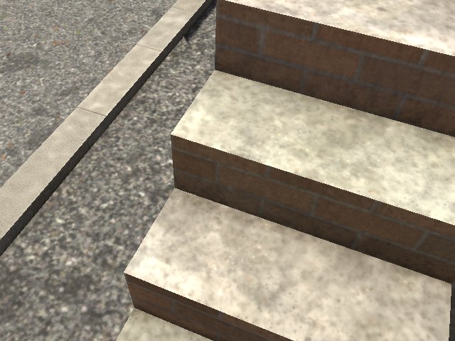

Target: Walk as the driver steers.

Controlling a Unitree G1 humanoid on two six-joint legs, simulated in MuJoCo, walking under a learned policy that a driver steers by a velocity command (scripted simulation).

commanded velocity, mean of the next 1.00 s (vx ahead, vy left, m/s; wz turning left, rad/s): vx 0.03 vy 0.00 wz -0.61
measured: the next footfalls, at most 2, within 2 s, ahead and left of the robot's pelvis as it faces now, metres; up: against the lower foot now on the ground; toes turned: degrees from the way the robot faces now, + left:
right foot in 0.28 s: -0.02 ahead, -0.13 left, +0.00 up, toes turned -19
left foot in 0.90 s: +0.07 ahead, +0.14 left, +0.00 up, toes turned -31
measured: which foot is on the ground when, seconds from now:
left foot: down 0.00-0.28, up 0.30-0.88, down 0.90-1.00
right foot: up 0.00-0.26, down 0.28-0.92, up 0.94-1.00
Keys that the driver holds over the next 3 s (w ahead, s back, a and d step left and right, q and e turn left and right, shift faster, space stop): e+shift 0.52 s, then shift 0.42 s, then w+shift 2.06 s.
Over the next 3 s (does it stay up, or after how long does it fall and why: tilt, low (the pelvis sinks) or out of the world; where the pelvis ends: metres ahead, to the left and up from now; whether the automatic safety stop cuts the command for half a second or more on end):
stays up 0.47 -0.22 0.38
